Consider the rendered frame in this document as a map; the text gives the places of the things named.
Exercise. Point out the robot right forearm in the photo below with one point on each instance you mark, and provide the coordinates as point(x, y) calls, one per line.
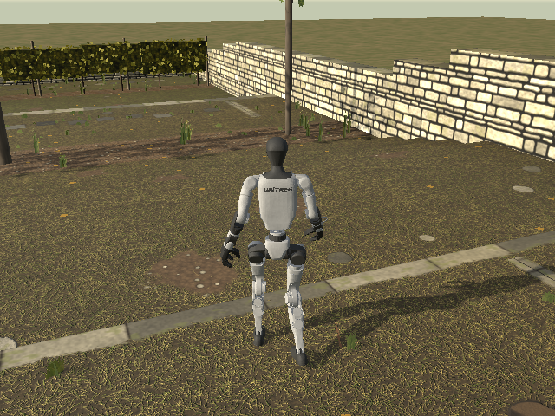
point(317, 223)

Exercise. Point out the robot left upper arm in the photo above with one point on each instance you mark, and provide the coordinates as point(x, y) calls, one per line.
point(245, 198)

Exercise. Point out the right robot hand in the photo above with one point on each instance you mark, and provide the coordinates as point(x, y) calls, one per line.
point(316, 237)

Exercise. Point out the left robot hand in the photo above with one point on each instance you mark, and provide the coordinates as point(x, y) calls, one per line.
point(225, 255)

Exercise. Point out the left robot foot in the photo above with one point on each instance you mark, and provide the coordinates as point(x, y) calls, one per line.
point(259, 338)

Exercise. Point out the robot right upper arm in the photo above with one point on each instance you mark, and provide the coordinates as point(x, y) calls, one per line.
point(304, 183)

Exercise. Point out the robot left thigh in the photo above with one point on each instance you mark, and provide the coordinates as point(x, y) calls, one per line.
point(256, 254)

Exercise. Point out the robot left forearm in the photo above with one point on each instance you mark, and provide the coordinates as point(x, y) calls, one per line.
point(233, 233)

